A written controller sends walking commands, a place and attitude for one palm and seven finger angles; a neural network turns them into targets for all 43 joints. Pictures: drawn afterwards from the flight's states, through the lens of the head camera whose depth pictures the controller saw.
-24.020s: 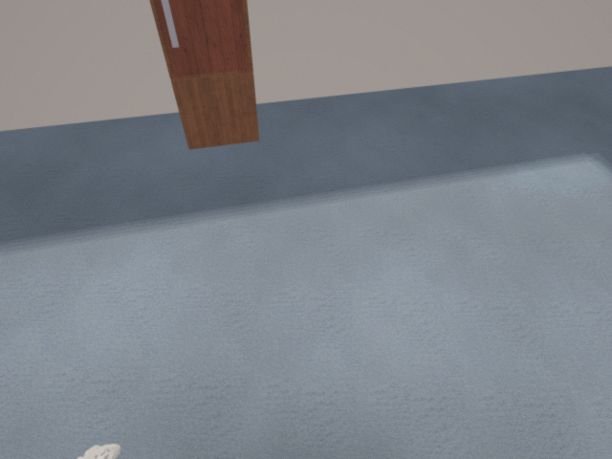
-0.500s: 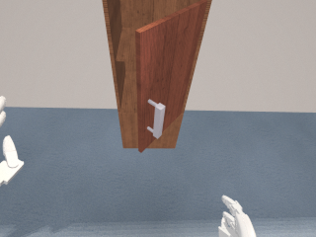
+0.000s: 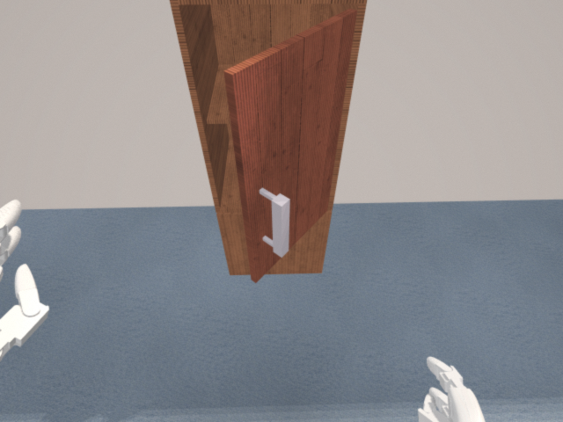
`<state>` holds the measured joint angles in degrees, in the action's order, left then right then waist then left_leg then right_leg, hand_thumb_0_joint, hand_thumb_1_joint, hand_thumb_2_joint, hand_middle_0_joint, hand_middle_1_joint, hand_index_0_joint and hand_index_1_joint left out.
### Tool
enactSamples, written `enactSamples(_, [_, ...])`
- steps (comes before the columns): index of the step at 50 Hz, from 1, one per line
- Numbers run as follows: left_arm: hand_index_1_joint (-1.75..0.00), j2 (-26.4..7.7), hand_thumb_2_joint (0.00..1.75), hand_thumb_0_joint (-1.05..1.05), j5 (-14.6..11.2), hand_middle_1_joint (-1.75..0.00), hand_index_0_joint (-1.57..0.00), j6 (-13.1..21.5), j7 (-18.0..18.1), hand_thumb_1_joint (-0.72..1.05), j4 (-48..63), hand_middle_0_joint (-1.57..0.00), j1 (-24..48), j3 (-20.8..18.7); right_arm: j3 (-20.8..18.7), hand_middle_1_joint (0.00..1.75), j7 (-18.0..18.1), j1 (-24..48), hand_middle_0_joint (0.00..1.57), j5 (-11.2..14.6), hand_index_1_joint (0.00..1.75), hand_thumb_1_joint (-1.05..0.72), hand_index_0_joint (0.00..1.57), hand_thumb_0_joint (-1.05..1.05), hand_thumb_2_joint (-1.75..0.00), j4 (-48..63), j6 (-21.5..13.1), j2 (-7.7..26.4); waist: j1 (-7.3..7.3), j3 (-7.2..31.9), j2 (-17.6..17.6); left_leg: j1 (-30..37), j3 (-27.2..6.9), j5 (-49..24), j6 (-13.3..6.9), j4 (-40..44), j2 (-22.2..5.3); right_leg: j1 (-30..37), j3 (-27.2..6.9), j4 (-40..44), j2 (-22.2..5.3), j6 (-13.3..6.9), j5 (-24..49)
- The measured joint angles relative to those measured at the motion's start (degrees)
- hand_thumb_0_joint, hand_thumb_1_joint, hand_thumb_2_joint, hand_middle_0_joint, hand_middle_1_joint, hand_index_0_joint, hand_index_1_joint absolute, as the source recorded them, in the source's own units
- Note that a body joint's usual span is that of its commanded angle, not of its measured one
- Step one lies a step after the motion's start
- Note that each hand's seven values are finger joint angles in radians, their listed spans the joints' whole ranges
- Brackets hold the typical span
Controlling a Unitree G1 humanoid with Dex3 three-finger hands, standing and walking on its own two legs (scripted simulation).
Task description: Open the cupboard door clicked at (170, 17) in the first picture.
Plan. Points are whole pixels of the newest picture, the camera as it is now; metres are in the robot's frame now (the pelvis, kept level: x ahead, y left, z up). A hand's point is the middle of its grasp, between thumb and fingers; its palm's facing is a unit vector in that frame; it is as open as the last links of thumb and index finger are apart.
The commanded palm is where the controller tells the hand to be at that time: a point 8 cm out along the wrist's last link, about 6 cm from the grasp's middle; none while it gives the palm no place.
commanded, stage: let the arm hang, fingers relaxed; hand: left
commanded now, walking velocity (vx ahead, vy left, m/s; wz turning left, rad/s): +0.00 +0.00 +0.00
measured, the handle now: (273, 222) +0.54 +0.05 -0.11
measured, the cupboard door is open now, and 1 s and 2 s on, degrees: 49 49 49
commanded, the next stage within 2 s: look to check the result in 1.14 s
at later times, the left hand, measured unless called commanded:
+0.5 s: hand out of the picture -0.05 +0.19 -0.18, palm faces +0.05 -0.98 -0.19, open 7.0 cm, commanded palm none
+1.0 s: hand out of the picture -0.02 +0.17 -0.18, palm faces +0.06 -0.98 -0.17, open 7.3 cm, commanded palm none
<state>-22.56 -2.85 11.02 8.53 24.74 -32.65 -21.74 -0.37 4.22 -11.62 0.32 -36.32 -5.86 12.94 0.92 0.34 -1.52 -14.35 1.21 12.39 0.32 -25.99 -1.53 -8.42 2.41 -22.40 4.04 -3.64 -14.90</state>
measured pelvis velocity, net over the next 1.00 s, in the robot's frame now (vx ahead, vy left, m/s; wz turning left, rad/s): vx -0.01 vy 0.02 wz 0.02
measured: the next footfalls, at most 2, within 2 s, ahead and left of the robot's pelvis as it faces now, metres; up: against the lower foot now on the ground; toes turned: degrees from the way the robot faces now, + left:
none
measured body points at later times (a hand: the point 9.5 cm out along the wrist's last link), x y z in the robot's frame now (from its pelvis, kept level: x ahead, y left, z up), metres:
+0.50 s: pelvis -0.02 +0.01 +0.00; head +0.01 +0.02 +0.45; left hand -0.05 +0.24 -0.16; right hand -0.02 -0.23 -0.15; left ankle +0.01 +0.12 -0.74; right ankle -0.03 -0.07 -0.74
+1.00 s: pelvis -0.01 +0.02 +0.00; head +0.00 +0.01 +0.45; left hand -0.02 +0.22 -0.16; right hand -0.02 -0.19 -0.17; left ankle +0.01 +0.12 -0.74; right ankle -0.03 -0.07 -0.74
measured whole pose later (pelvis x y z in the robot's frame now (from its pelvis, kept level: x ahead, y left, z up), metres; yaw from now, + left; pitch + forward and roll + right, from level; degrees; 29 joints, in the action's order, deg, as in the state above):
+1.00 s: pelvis -0.01 +0.02 +0.00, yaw +1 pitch -1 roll +0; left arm -6.0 0.8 0.3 2.2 -65.8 -16.9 -0.4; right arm 0.8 2.2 -17.1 -1.1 -65.9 0.1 6.6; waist 0.4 -1.2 -0.5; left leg -11.8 1.4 11.1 -1.3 -24.1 1.3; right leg -7.6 2.5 -24.9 1.2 -2.4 -16.2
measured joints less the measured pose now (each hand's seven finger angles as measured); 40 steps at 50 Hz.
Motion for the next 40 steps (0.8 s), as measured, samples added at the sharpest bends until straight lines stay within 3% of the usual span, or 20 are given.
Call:
enactSamples(2, [-0.30,-0.30,0.90,0.01,-0.09,-0.30,-0.21,0.04,-0.06,0.89,-0.02,-0.21,-0.30,-0.11,0.15,0.30,-0.05,0.29,0.20,-0.01,0.30,-0.91,0.21,0.02,-0.90,0.37,0.19,-0.27,-0.05,0.08,-0.14,0.03,-0.02,-0.14,0.01,0.29,-0.05,0.15,-0.01,0.54,0.06,0.01,0.29])
enactSamples(3, [-0.30,-0.83,0.90,0.01,1.07,-0.30,-0.21,0.85,-0.93,0.89,-2.95,-0.21,1.27,1.00,-0.11,0.30,-1.16,0.60,0.20,0.05,0.30,-0.91,0.21,0.02,-0.90,-0.68,-0.81,0.18,-0.31,0.39,-0.48,-1.01,-0.26,-0.23,-0.13,-0.59,0.16,-0.67,0.26,-0.20,-0.13,0.07,0.14])
enactSamples(6, [-0.30,-0.44,0.90,0.00,3.57,-0.30,-0.20,-3.25,-5.52,0.90,-21.77,-0.21,10.84,8.70,-0.54,0.30,-3.98,2.78,0.20,-0.54,0.30,-0.90,0.21,0.01,-0.90,-5.78,0.32,3.41,-1.80,1.33,-2.79,-3.58,-0.70,0.94,-0.59,-3.68,1.04,-3.92,0.94,-5.24,-1.07,0.19,-2.07])
enactSamples(11, [-0.30,5.54,0.90,0.01,4.77,-0.30,-0.20,-11.56,-8.15,0.91,-54.52,-0.20,19.59,17.65,-0.01,0.30,-4.58,4.50,0.20,-1.62,0.30,-0.91,0.21,0.01,-0.90,-11.63,4.70,4.12,-0.61,0.17,-1.99,-4.03,-0.47,1.72,-1.05,-6.00,2.37,-5.48,0.94,-10.30,-2.55,0.49,-4.57])
enactSamples(16, [-0.30,12.10,0.90,0.01,4.30,-0.30,-0.20,-14.05,-8.26,0.91,-73.91,-0.20,19.13,22.33,1.22,0.30,-4.05,2.03,0.20,-2.02,0.30,-0.91,0.21,0.01,-0.90,-16.96,6.78,1.24,0.44,-2.74,2.36,-1.58,-0.32,0.57,-0.90,-3.64,2.22,-3.31,0.73,-8.34,-2.37,0.46,-3.50])
enactSamples(18, [-0.30,12.73,0.90,0.00,3.71,-0.30,-0.20,-13.48,-6.73,0.98,-78.15,-0.21,18.51,20.80,1.56,0.30,-3.67,0.27,0.20,-1.91,0.30,-0.91,0.20,0.01,-0.90,-19.65,7.15,-0.18,-0.01,-3.61,3.55,-1.09,-0.79,-0.10,-0.72,-2.55,1.83,-2.28,1.13,-6.26,-1.89,0.30,-2.40])
enactSamples(24, [-0.30,11.49,0.90,-0.01,3.58,-0.30,-0.20,-12.48,-7.54,0.99,-86.55,-0.21,15.72,20.91,1.53,0.30,-2.84,-4.15,0.20,-1.67,0.30,-0.91,0.20,0.01,-0.90,-26.20,7.92,-2.74,-1.14,-4.87,2.84,-0.33,-1.52,-1.34,-0.67,-0.44,1.40,-0.28,1.72,-1.73,-1.27,0.24,0.03])
enactSamples(40, [-0.30,15.19,0.90,0.00,3.39,-0.30,-0.20,-11.18,-6.69,0.92,-91.41,-0.20,13.93,21.36,1.38,0.30,-2.29,-6.11,0.20,-1.34,0.30,-0.91,0.20,0.01,-0.90,-29.71,6.65,-6.45,-0.67,-2.96,-0.01,1.88,-0.18,-1.87,-1.71,1.81,2.71,0.50,0.48,-2.02,-2.70,1.26,-0.49])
